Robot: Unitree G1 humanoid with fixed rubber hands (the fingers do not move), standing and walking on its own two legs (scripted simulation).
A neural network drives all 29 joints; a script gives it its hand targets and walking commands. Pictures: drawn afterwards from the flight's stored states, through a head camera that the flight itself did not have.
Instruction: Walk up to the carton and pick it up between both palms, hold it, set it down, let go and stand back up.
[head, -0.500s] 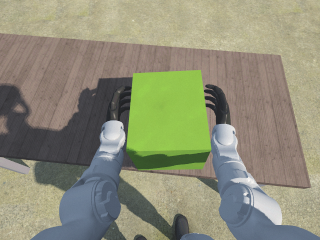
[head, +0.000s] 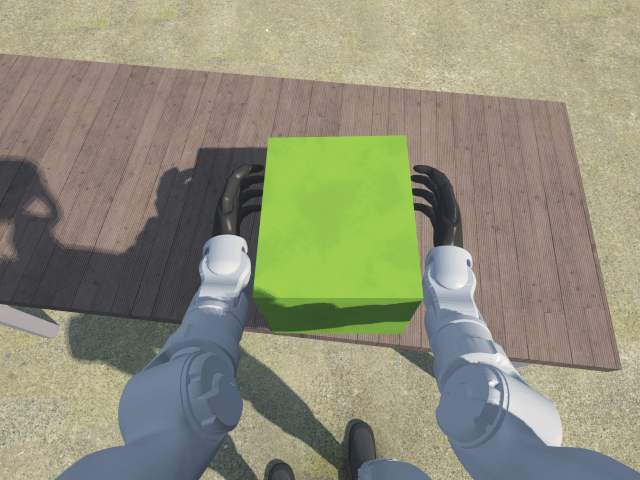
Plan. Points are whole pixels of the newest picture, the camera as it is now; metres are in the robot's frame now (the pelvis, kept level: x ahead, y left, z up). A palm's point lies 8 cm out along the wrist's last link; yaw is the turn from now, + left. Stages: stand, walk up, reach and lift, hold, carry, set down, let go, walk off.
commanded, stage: set down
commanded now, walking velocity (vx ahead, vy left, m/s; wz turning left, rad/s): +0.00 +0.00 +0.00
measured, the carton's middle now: (337, 238) +0.41 -0.05 -0.05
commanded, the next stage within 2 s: none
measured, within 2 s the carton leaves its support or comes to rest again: neither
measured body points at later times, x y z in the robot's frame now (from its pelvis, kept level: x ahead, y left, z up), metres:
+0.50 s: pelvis +0.00 +0.00 +0.00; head +0.13 +0.00 +0.43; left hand +0.44 +0.09 -0.01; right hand +0.40 -0.19 -0.01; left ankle -0.05 +0.12 -0.74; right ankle +0.03 -0.10 -0.74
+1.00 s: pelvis +0.00 +0.00 +0.00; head +0.14 +0.00 +0.43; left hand +0.44 +0.09 -0.01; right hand +0.39 -0.19 -0.01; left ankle -0.05 +0.12 -0.74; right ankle +0.03 -0.10 -0.74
